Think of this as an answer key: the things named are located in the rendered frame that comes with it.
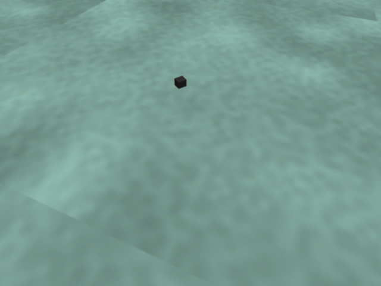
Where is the small box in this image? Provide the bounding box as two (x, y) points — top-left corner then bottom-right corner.
(174, 76), (186, 89)

